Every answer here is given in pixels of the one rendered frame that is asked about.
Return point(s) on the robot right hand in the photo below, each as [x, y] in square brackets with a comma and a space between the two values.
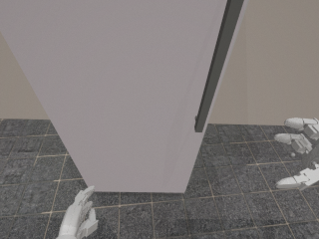
[301, 144]

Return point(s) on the handle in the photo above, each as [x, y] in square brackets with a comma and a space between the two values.
[227, 27]

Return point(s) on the fridge door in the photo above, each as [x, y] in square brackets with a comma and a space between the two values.
[121, 82]

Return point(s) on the robot left hand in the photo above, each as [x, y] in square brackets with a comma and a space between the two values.
[75, 214]

